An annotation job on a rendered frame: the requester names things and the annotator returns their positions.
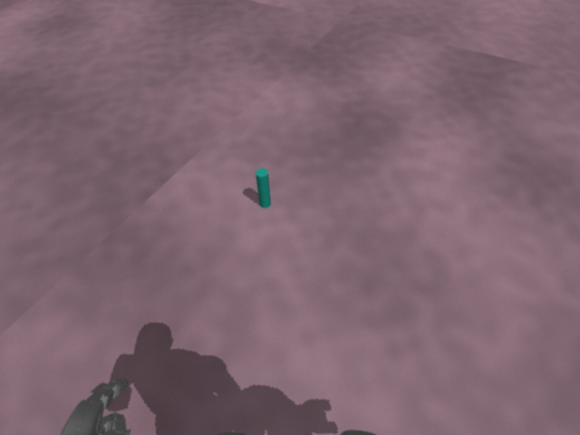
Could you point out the left robot hand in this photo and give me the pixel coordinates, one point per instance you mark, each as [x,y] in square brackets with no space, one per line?
[86,418]

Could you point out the can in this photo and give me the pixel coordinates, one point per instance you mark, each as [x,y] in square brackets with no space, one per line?
[263,188]

